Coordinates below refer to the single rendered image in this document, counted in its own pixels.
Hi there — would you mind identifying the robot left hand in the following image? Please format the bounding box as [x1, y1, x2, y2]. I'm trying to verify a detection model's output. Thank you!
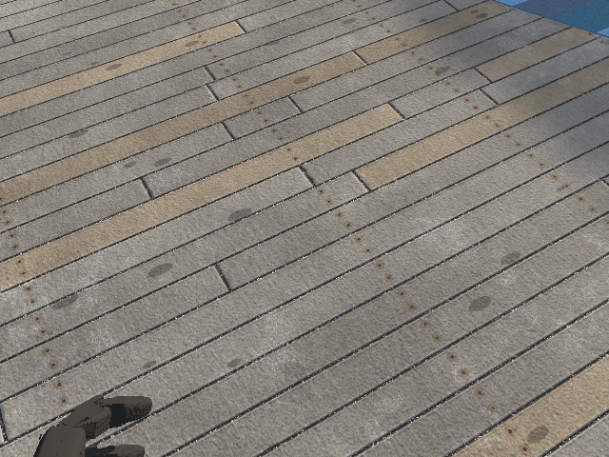
[33, 395, 152, 457]

